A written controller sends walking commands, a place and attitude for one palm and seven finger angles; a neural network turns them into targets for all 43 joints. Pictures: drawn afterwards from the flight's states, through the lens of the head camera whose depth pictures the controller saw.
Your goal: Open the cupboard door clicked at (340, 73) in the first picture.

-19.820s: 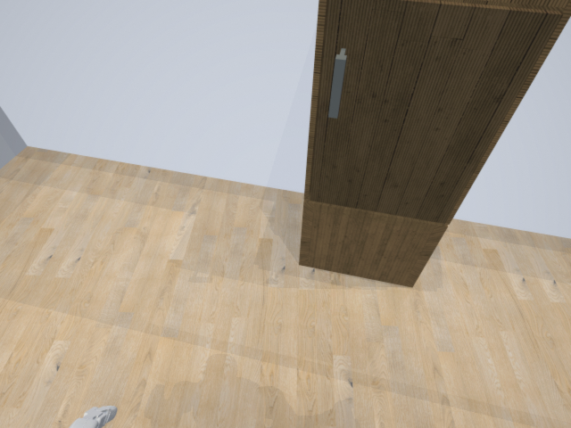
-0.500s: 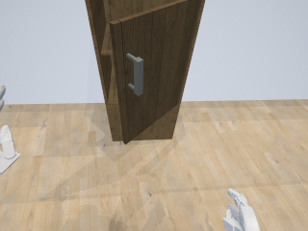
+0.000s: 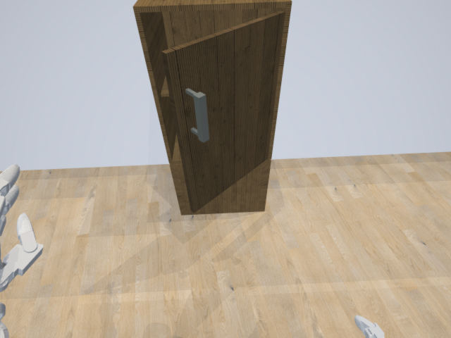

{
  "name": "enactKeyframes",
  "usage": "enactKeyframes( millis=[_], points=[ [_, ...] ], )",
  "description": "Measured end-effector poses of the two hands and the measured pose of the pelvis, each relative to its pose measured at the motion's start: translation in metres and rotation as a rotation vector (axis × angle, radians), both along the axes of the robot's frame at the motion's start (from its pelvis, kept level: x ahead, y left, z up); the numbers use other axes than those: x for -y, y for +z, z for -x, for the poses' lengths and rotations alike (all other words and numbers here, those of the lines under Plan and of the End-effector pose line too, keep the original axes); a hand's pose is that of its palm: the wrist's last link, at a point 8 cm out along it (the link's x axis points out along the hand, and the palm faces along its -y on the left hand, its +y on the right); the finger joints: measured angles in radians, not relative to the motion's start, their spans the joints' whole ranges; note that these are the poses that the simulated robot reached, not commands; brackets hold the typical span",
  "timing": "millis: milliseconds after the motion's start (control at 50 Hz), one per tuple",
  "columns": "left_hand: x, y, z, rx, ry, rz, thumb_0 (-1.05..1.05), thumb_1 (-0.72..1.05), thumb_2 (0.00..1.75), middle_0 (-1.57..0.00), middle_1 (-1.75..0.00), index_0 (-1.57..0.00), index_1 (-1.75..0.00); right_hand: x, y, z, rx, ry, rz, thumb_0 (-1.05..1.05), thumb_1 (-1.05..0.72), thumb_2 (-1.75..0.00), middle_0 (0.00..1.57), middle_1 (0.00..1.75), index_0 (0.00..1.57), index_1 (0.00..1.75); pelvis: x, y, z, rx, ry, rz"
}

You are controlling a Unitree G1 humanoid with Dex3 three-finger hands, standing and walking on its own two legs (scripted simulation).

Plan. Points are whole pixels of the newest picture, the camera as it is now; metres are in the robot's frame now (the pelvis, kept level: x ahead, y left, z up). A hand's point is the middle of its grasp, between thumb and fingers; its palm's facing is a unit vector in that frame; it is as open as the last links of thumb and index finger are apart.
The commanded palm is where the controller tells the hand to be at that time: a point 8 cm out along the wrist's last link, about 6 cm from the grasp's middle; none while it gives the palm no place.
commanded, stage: stop stepping back and stand still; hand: left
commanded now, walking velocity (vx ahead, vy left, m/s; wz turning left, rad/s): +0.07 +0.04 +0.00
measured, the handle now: (196, 115) +0.64 +0.11 +0.07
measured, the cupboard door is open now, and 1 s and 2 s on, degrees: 41 41 41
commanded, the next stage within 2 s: let the arm hang, fingers relaxed in 1.02 s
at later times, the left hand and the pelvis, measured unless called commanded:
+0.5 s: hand (13, 254) +0.20 +0.30 +0.14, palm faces +0.39 -0.79 -0.47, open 7.4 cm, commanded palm +0.14 +0.34 +0.17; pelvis -0.01 +0.04 -0.01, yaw -1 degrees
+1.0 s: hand (5, 264) +0.18 +0.30 +0.14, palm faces +0.40 -0.79 -0.47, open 7.4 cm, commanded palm +0.12 +0.34 +0.17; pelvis -0.02 +0.04 -0.01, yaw -1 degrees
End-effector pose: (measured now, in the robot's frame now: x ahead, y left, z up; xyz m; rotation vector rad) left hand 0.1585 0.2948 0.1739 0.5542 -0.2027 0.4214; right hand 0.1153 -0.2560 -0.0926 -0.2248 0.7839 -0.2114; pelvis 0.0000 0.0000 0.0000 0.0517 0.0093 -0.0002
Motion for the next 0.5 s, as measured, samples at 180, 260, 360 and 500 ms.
enactKeyframes(
  millis=[180,260,360,500],
  points=[
    [-0.016,-0.001,0.009,0.027,-0.037,-0.033,0.02,0.88,0.90,-0.22,-0.31,-0.21,-0.31,-0.023,0.007,-0.016,0.049,0.034,0.019,0.01,-0.90,-0.90,0.20,0.30,0.20,0.30,-0.016,-0.011,0.004,0.022,-0.012,0.029],
    [-0.023,0.005,0.007,0.052,-0.030,-0.047,0.02,0.88,0.90,-0.22,-0.31,-0.21,-0.31,-0.042,0.005,-0.027,0.087,0.055,-0.023,0.01,-0.90,-0.90,0.20,0.30,0.20,0.30,-0.022,-0.012,0.003,0.028,-0.015,0.042],
    [-0.033,-0.003,0.001,0.033,-0.028,-0.014,0.01,0.89,0.90,-0.21,-0.31,-0.21,-0.31,-0.062,0.002,-0.030,0.082,0.074,-0.057,0.01,-0.90,-0.90,0.21,0.30,0.20,0.30,-0.032,-0.012,0.006,0.023,-0.015,0.054],
    [-0.043,-0.015,0.000,-0.036,-0.047,0.012,0.02,0.89,0.90,-0.21,-0.31,-0.21,-0.31,-0.077,0.004,-0.020,0.046,0.073,-0.051,0.01,-0.90,-0.89,0.21,0.30,0.20,0.30,-0.044,-0.009,0.009,0.021,-0.024,0.046]
  ],
)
